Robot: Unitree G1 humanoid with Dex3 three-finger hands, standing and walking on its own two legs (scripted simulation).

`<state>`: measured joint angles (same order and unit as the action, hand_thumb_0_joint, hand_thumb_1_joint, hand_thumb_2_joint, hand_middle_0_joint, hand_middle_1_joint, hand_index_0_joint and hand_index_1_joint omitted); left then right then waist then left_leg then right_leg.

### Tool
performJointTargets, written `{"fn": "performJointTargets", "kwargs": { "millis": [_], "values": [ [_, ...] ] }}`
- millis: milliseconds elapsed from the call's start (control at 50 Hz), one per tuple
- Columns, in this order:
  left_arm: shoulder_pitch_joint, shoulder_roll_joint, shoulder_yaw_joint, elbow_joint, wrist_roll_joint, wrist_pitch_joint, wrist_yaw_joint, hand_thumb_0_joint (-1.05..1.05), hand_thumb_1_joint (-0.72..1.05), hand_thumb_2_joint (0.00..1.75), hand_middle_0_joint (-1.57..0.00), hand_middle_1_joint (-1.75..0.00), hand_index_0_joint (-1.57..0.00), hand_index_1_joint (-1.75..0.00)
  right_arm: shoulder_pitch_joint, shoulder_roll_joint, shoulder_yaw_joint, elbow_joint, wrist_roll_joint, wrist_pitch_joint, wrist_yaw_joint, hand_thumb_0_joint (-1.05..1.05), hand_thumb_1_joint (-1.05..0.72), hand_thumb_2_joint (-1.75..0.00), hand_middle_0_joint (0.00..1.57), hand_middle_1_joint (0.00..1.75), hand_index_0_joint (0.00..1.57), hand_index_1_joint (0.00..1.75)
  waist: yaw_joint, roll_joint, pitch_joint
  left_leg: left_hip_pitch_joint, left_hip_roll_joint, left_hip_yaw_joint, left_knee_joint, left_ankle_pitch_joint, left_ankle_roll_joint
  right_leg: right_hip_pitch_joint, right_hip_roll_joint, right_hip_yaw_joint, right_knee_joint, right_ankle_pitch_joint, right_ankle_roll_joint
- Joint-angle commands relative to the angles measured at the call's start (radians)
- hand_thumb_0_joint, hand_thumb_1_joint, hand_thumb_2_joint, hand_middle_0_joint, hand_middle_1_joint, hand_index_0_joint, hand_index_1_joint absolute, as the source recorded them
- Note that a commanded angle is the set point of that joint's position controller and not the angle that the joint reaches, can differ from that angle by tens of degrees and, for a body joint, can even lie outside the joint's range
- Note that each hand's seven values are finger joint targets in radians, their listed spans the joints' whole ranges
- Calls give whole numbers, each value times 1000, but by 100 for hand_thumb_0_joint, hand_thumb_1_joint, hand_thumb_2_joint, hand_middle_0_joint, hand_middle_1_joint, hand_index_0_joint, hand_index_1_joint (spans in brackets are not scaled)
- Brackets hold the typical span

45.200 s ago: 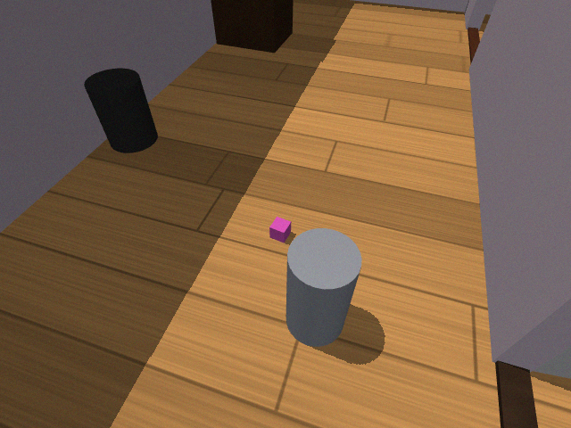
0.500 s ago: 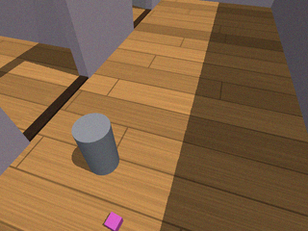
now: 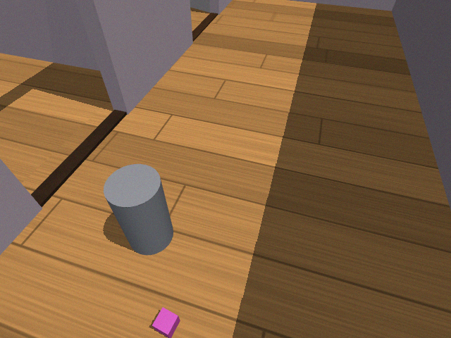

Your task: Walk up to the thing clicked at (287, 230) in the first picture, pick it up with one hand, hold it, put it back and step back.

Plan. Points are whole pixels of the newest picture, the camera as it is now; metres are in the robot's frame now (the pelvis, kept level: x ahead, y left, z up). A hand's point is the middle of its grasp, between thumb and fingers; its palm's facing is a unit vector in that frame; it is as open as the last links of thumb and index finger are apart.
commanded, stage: walk up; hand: left
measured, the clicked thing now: (166, 322) +0.35 +0.23 -0.75
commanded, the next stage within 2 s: stand in 0.18 s
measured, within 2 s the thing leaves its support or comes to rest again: neither
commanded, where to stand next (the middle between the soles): +0.01 +0.01 m, yaw +1 degrees
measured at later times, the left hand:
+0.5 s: hand out of the picture +0.08 +0.26 -0.16, palm faces -0.04 -0.94 -0.34, open 7.4 cm
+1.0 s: hand out of the picture +0.11 +0.26 -0.15, palm faces -0.03 -0.94 -0.35, open 7.4 cm
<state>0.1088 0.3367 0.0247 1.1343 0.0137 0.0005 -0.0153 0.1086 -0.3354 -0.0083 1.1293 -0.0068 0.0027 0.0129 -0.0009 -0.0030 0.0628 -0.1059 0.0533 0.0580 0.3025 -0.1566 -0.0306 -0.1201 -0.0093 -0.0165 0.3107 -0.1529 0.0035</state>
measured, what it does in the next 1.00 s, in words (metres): stands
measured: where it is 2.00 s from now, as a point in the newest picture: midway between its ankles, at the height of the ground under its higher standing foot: outside the picture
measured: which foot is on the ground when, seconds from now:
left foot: down 0.00-1.00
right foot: down 0.00-1.00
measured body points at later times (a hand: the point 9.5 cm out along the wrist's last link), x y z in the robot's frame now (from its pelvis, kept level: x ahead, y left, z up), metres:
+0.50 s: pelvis +0.02 +0.00 +0.00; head +0.03 +0.00 +0.45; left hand +0.09 +0.31 -0.13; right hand +0.08 -0.30 -0.14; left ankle +0.01 +0.14 -0.75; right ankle +0.01 -0.12 -0.75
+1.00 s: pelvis +0.03 +0.00 +0.00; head +0.04 +0.00 +0.45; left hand +0.11 +0.30 -0.13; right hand +0.11 -0.30 -0.13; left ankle +0.01 +0.14 -0.75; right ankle +0.01 -0.12 -0.75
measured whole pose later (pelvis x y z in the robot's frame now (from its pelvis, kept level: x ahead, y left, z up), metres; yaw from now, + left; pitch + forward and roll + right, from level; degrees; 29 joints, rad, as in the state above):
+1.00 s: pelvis +0.03 +0.00 +0.00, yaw +1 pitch -2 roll +0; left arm 0.11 0.35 -0.01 1.11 0.02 -0.02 0.00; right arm 0.10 -0.35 0.00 1.12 -0.01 0.00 0.01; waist -0.01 0.00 0.04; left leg -0.07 0.05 0.05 0.30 -0.19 -0.03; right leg -0.08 -0.02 -0.03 0.31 -0.20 0.01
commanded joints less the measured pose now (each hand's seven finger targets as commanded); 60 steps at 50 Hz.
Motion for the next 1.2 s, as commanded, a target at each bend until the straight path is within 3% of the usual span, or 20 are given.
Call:
{"fn": "performJointTargets", "kwargs": {
  "millis": [0, 140, 180, 260, 360, 440, 520, 560, 640, 880, 980, 1180],
  "values": [
    [-38, 203, 42, -59, -5, -18, 16, 0, 90, 90, -20, -30, -20, -30, -40, -215, -45, -64, 2, -25, -18, 0, -90, -90, 20, 30, 20, 30, 4, 11, -86, 26, 102, -101, -50, 37, 48, 0, -114, 96, -55, 66, -23],
    [-47, 206, 41, -57, -5, -18, 15, 0, 90, 90, -20, -30, -20, -30, -39, -219, -44, -62, 0, -26, -17, 0, -90, -90, 20, 30, 20, 30, 2, 8, -72, 9, 98, -104, -53, 35, 47, -1, -117, 100, -51, 87, -23],
    [-32, 222, 32, -60, 2, -27, 18, 0, 90, 90, -20, -30, -20, -30, -28, -210, -40, -60, -11, -28, -18, 0, -90, -90, 20, 30, 20, 30, -5, 3, -83, 19, 93, -93, -55, -16, 43, -3, -131, 107, -69, 10, -26],
    [-29, 224, 25, -64, 2, -31, 20, 0, 90, 90, -20, -30, -20, -30, -22, -218, -39, -57, -10, -28, -16, 0, -90, -90, 20, 30, 20, 30, -2, -10, -49, 15, 92, -99, -50, -14, 44, -39, -126, 104, -78, -21, -20],
    [-20, 229, 23, -68, -1, -32, 19, 0, 90, 90, -20, -30, -20, -30, -22, -222, -36, -59, -10, -32, -15, 0, -90, -90, 20, 30, 20, 30, 0, 1, -71, 15, 93, -100, -53, 29, 40, -7, -129, 98, -57, 52, -22],
    [-26, 225, 18, -74, -3, -35, 21, 0, 90, 90, -20, -30, -20, -30, -21, -226, -35, -61, -8, -34, -18, 0, -90, -90, 20, 30, 20, 30, -2, 4, -102, 38, 99, -94, -36, 118, 43, 20, -135, 91, -35, 151, -24],
    [-16, 229, 16, -68, -5, -33, 22, 0, 90, 90, -20, -30, -20, -30, -23, -227, -33, -56, -6, -33, -19, 0, -90, -90, 20, 30, 20, 30, 0, 2, -84, 39, 99, -99, -39, 132, 36, 13, -130, 83, -34, 149, -20],
    [-22, 229, 16, -73, -2, -33, 23, 0, 90, 90, -20, -30, -20, -30, -20, -233, -35, -59, -8, -32, -21, 0, -90, -90, 20, 30, 20, 30, -3, 5, -117, 58, 102, -91, -22, 165, 42, 36, -139, 88, -29, 208, -23],
    [-20, 230, 14, -73, -5, -33, 24, 0, 90, 90, -20, -30, -20, -30, -23, -233, -33, -59, -6, -33, -22, 0, -90, -90, 20, 30, 20, 30, -3, 13, -114, 60, 103, -90, -25, 194, 39, 46, -138, 82, -22, 230, -22],
    [-29, 232, 16, -76, -5, -35, 30, 0, 90, 90, -20, -30, -20, -30, -36, -232, -36, -65, -3, -29, -22, 0, -90, -90, 20, 30, 20, 30, -5, 5, -115, 73, 105, -88, -17, 226, 40, 57, -141, 73, -24, 272, -19],
    [-25, 232, 16, -74, -4, -35, 29, 0, 90, 90, -20, -30, -20, -30, -41, -226, -35, -67, -4, -28, -22, 0, -90, -90, 20, 30, 20, 30, -4, 6, -90, 58, 101, -89, -32, 172, 39, 41, -136, 72, -38, 214, -18],
    [-32, 233, 16, -76, -4, -35, 28, 0, 90, 90, -20, -30, -20, -30, -35, -222, -34, -65, -4, -28, -21, 0, -90, -90, 20, 30, 20, 30, -6, 1, -81, 46, 98, -88, -37, 151, 41, 36, -137, 77, -44, 197, -23]
  ]
}}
